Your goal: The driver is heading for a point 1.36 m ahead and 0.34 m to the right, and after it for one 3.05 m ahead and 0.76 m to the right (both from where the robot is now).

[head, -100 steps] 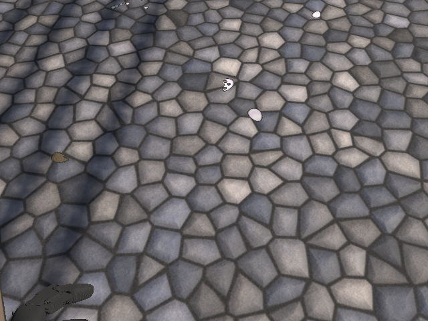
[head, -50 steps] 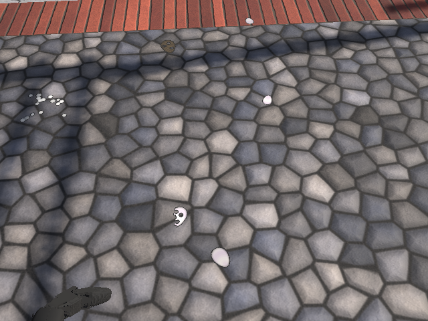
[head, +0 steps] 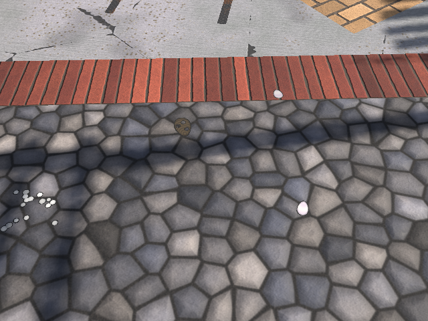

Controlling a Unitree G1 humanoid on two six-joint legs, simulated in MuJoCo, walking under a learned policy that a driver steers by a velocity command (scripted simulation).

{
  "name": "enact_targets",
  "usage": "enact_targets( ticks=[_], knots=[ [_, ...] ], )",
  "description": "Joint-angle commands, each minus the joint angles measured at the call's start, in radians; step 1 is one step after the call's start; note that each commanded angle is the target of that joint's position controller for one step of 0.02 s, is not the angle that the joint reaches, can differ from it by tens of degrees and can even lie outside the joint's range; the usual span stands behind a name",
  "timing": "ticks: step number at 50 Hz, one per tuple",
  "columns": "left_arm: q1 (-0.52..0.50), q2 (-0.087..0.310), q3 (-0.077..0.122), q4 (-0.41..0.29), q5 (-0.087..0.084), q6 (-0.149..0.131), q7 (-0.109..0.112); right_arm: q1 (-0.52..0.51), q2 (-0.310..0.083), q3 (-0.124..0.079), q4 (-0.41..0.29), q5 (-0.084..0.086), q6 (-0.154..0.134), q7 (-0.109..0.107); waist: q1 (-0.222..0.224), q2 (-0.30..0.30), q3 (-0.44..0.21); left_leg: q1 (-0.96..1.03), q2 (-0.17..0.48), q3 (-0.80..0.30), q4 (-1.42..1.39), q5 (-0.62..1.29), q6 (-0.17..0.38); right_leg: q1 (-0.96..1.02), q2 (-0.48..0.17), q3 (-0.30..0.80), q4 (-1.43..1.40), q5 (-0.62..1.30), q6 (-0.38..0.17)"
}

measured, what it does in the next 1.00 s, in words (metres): walks ahead: left foot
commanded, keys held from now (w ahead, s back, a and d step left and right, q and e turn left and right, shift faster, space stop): no key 1.00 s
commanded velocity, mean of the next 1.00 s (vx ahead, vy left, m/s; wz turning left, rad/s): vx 0.05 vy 0.00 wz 0.00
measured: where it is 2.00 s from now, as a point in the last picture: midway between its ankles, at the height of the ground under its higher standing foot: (214, 302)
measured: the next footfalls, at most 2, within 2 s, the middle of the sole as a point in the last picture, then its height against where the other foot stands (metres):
left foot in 0.30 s outside the picture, level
left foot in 1.78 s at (173, 293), level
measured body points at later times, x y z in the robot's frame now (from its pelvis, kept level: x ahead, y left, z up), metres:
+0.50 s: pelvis +0.10 +0.00 +0.00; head +0.10 +0.01 +0.45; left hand +0.21 +0.25 -0.14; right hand +0.15 -0.26 -0.14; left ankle +0.08 +0.13 -0.74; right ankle +0.15 -0.12 -0.74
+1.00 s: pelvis +0.12 +0.01 +0.00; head +0.13 +0.02 +0.45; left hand +0.20 +0.27 -0.14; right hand +0.15 -0.24 -0.15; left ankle +0.08 +0.13 -0.74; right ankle +0.15 -0.12 -0.74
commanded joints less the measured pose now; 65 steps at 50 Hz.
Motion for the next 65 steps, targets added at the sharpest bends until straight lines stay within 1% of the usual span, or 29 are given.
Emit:
enact_targets(
  ticks=[1,2,3,4,5,6,8,10,12,14,15,16,17,18,19,22,26,33,52,53,54,56,57,58,59,60,62,64,65],
  knots=[
    [0.177,0.200,0.060,0.006,0.020,-0.016,0.010,-0.004,-0.128,-0.024,-0.042,-0.012,-0.002,-0.010,0.110,0.030,-0.163,-0.082,0.158,-0.058,0.269,0.552,0.042,0.372,-0.063,0.053,-0.044,0.425,-0.070],
    [0.211,0.238,0.062,0.011,0.031,-0.006,0.019,0.125,-0.053,0.002,-0.033,-0.034,-0.011,-0.002,0.058,-0.148,-0.303,-0.316,0.075,-0.043,0.516,0.084,-0.015,0.695,-0.260,0.253,0.043,0.727,-0.207],
    [0.229,0.144,0.039,0.020,0.012,0.012,0.020,0.168,-0.031,0.014,-0.001,-0.015,-0.004,0.002,0.079,-0.203,-0.402,-0.408,0.032,-0.086,0.698,-0.365,-0.058,0.742,-0.354,0.392,0.009,0.624,-0.313],
    [0.205,0.115,0.028,0.020,-0.006,0.022,0.011,0.104,-0.114,-0.006,-0.010,0.005,0.010,0.002,0.098,-0.112,-0.342,-0.438,0.064,-0.133,0.752,-0.391,-0.062,0.625,-0.314,0.382,-0.058,0.345,-0.290],
    [0.133,0.107,0.024,0.013,-0.006,0.027,0.011,0.029,-0.124,-0.015,-0.026,0.016,0.029,-0.007,0.084,-0.064,-0.235,-0.476,0.090,-0.119,0.760,-0.350,-0.067,0.515,-0.276,0.337,-0.105,0.138,-0.247],
    [0.062,0.101,0.018,0.005,-0.001,0.029,0.011,-0.005,-0.116,-0.017,-0.029,0.009,0.050,-0.018,0.067,-0.045,-0.157,-0.469,0.115,-0.112,0.716,-0.303,-0.076,0.390,-0.251,0.299,-0.155,-0.013,-0.221],
    [-0.030,0.113,0.023,0.001,0.014,0.038,0.019,-0.007,-0.101,-0.019,-0.025,-0.004,0.081,-0.038,0.027,-0.104,-0.099,-0.350,0.134,-0.098,0.579,-0.207,-0.091,0.202,-0.188,0.229,-0.232,-0.231,-0.178],
    [-0.048,0.106,0.024,0.012,0.020,0.043,0.025,0.024,-0.070,-0.014,0.002,-0.010,0.083,-0.044,0.018,-0.114,-0.109,-0.236,0.118,-0.067,0.458,-0.119,-0.087,0.137,-0.152,0.162,-0.245,-0.259,-0.169],
    [-0.047,0.104,0.023,0.031,0.006,0.047,0.032,0.033,-0.055,-0.012,0.023,-0.014,0.079,-0.039,0.009,-0.087,-0.127,-0.145,0.107,-0.042,0.318,0.047,-0.070,0.120,-0.137,0.129,-0.235,-0.328,-0.158],
    [-0.026,0.086,0.017,0.055,-0.006,0.052,0.035,0.022,-0.054,-0.011,0.031,-0.033,0.077,-0.031,0.007,-0.060,-0.110,-0.072,0.098,-0.029,0.198,0.147,-0.042,0.085,-0.103,0.105,-0.227,-0.517,-0.101],
    [-0.002,0.070,0.011,0.072,-0.004,0.054,0.035,-0.007,-0.073,-0.011,0.015,-0.042,0.076,-0.030,0.022,-0.028,-0.065,-0.094,0.140,-0.078,0.130,0.147,-0.018,0.073,-0.076,0.095,-0.213,-0.591,-0.055],
    [0.020,0.079,0.016,0.076,0.001,0.058,0.035,-0.040,-0.132,-0.021,0.004,-0.033,0.074,-0.035,0.064,0.047,-0.010,-0.201,0.169,-0.106,0.094,0.008,0.007,0.107,-0.026,0.055,-0.189,-0.590,-0.018],
    [0.013,0.074,0.015,0.077,0.003,0.062,0.041,-0.065,-0.131,-0.024,0.017,-0.024,0.066,-0.033,0.075,0.122,0.021,-0.336,0.153,-0.110,0.058,-0.153,0.017,0.208,0.008,0.013,-0.145,-0.498,0.003],
    [0.010,0.075,0.016,0.083,0.005,0.063,0.046,-0.089,-0.095,-0.015,0.018,-0.025,0.053,-0.031,0.079,0.139,0.028,-0.384,0.149,-0.112,0.025,-0.165,0.004,0.277,0.007,0.011,-0.102,-0.419,0.004],
    [0.022,0.072,0.016,0.093,0.002,0.065,0.049,-0.103,-0.079,-0.010,0.024,-0.029,0.041,-0.030,0.087,0.151,0.020,-0.386,0.149,-0.111,0.014,-0.121,-0.012,0.310,0.006,0.007,-0.081,-0.360,-0.006],
    [0.048,0.074,0.018,0.129,0.000,0.066,0.050,-0.084,-0.073,-0.007,0.044,-0.018,0.016,-0.025,0.078,0.115,-0.015,-0.303,0.138,-0.095,0.049,0.054,-0.029,0.322,0.005,0.003,-0.056,-0.218,-0.022],
    [0.040,0.073,0.020,0.159,-0.008,0.067,0.047,-0.055,-0.074,-0.004,0.069,-0.013,0.018,-0.027,0.061,0.075,-0.043,-0.236,0.127,-0.078,0.082,0.194,-0.022,0.337,0.003,-0.001,-0.039,-0.092,-0.021],
    [0.044,0.082,0.023,0.213,-0.013,0.083,0.055,-0.060,-0.067,0.000,0.095,-0.010,0.027,-0.026,0.061,0.046,-0.047,-0.201,0.119,-0.066,0.085,0.288,-0.016,0.367,0.001,-0.002,-0.028,-0.023,-0.014],
    [0.044,0.082,0.025,0.297,-0.012,0.097,0.069,-0.048,-0.044,0.010,0.151,-0.013,0.034,-0.030,0.070,0.053,-0.002,-0.211,0.102,-0.048,0.042,0.187,-0.017,0.364,0.001,-0.003,-0.054,-0.108,-0.001],
    [0.062,0.071,0.022,0.309,-0.012,0.097,0.069,-0.026,-0.038,0.011,0.164,-0.012,0.036,-0.031,0.069,0.058,-0.022,-0.204,0.095,-0.043,0.031,0.081,-0.013,0.369,0.016,-0.020,-0.050,-0.212,0.000],
    [0.065,0.071,0.024,0.313,-0.017,0.099,0.069,-0.017,-0.050,0.006,0.168,-0.006,0.038,-0.034,0.068,0.072,-0.003,-0.222,0.094,-0.052,0.018,-0.079,0.004,0.343,0.041,-0.045,-0.025,-0.369,-0.002],
    [0.050,0.077,0.029,0.303,-0.020,0.090,0.068,-0.021,-0.096,-0.010,0.151,0.003,0.039,-0.041,0.057,0.125,0.074,-0.260,0.151,-0.148,-0.037,-0.393,0.064,0.209,0.076,-0.083,0.059,-0.614,-0.008],
    [0.022,0.067,0.028,0.287,-0.020,0.076,0.063,0.009,-0.119,-0.019,0.151,0.009,0.032,-0.042,0.040,0.166,0.108,-0.249,0.220,-0.245,-0.091,-0.485,0.103,0.133,0.080,-0.099,0.134,-0.602,-0.009],
    [0.008,0.049,0.025,0.275,-0.023,0.059,0.054,0.024,-0.150,-0.032,0.153,0.016,0.023,-0.042,0.033,0.221,0.135,-0.234,0.315,-0.364,-0.147,-0.526,0.153,0.075,0.066,-0.105,0.239,-0.533,-0.012],
    [0.000,0.040,0.023,0.265,-0.028,0.043,0.044,0.028,-0.154,-0.037,0.154,0.019,0.011,-0.041,0.033,0.230,0.165,-0.236,0.380,-0.439,-0.171,-0.503,0.191,0.030,0.024,-0.073,0.304,-0.508,-0.025],
    [0.001,0.039,0.025,0.260,-0.035,0.030,0.036,0.020,-0.134,-0.035,0.149,0.016,0.001,-0.038,0.042,0.217,0.179,-0.214,0.398,-0.449,-0.167,-0.441,0.199,-0.008,-0.001,-0.054,0.326,-0.535,-0.038],
    [0.048,0.033,0.026,0.266,-0.047,0.009,0.024,-0.026,-0.117,-0.034,0.129,0.024,-0.009,-0.029,0.083,0.191,0.172,-0.213,0.355,-0.355,-0.112,-0.318,0.158,0.068,-0.010,-0.065,0.175,-0.547,-0.063],
    [0.226,0.050,0.045,0.344,-0.040,0.005,0.023,-0.078,-0.111,-0.033,0.105,0.027,-0.009,-0.019,0.154,0.139,0.104,-0.361,0.236,-0.200,0.025,-0.154,0.102,0.410,0.065,-0.121,0.009,-0.372,-0.049],
    [0.349,0.100,0.063,0.371,-0.033,0.004,0.025,-0.104,-0.080,-0.022,0.088,0.019,-0.016,-0.016,0.201,0.009,0.051,-0.452,0.155,-0.089,0.277,0.015,0.055,0.552,-0.036,0.054,-0.073,-0.407,-0.078]
  ],
)
Velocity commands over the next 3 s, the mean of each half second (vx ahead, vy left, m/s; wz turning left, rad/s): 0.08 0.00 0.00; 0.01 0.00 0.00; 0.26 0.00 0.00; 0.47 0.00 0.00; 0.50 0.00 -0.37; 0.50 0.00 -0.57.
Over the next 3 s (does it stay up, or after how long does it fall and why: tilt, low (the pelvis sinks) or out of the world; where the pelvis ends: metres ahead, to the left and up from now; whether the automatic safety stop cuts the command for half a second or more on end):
stays up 1.11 -0.08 0.01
